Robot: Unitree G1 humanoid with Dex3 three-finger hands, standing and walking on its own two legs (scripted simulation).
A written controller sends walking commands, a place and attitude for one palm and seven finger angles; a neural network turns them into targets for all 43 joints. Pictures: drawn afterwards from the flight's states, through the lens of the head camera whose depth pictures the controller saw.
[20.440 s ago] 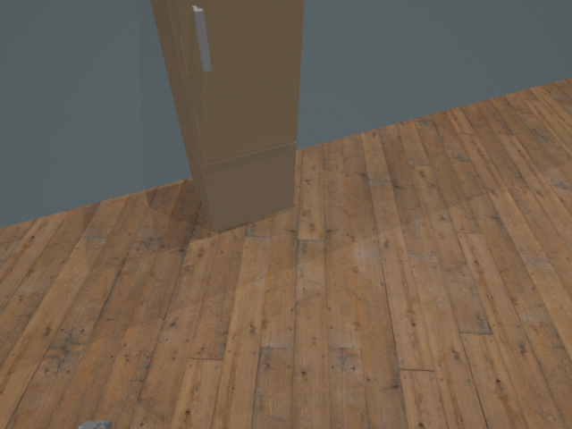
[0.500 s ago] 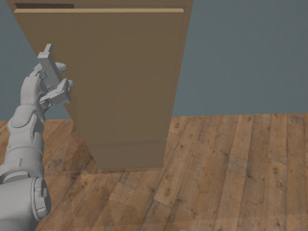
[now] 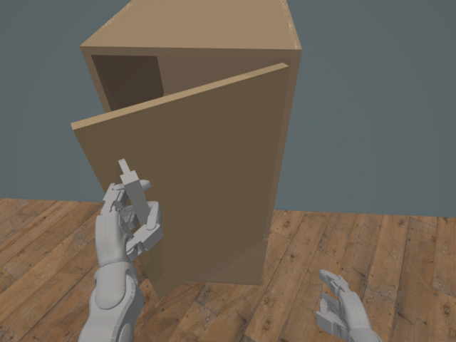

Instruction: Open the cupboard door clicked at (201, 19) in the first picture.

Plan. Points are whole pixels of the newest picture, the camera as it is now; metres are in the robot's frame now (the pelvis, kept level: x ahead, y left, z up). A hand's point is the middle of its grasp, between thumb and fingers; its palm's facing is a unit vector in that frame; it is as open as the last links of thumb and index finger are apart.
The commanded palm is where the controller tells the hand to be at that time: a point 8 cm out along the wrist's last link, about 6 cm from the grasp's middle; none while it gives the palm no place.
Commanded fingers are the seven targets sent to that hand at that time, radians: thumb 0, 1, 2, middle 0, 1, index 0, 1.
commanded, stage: pull the door open along its arc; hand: left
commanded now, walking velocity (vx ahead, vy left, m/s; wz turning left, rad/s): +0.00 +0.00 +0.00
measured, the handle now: (138, 201) +0.32 +0.18 +0.11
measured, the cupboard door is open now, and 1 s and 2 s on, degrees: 34 44 47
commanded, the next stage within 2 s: open thumb and fingers to let go in 0.22 s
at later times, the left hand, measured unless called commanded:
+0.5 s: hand (181, 245) +0.24 +0.09 +0.11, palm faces +0.40 -0.92 +0.01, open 6.4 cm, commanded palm +0.19 +0.13 +0.11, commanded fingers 0.00 0.20 0.60 -0.35 -1.27 -0.35 -1.27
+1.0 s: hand (178, 245) +0.24 +0.09 +0.11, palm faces +0.37 -0.93 +0.02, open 14.2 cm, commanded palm +0.19 +0.13 +0.11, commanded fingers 0.00 -0.50 0.30 -0.19 -0.55 -0.19 -0.55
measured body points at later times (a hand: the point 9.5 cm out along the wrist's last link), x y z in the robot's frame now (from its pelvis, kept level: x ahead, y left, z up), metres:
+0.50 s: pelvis -0.01 -0.03 +0.00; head -0.03 -0.06 +0.45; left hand +0.21 +0.14 +0.11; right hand +0.17 -0.25 -0.10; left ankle -0.03 +0.12 -0.72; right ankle -0.01 -0.12 -0.72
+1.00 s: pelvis -0.03 +0.00 +0.00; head -0.06 -0.01 +0.45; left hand +0.21 +0.14 +0.12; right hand +0.18 -0.19 -0.07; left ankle -0.02 +0.12 -0.72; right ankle -0.01 -0.12 -0.72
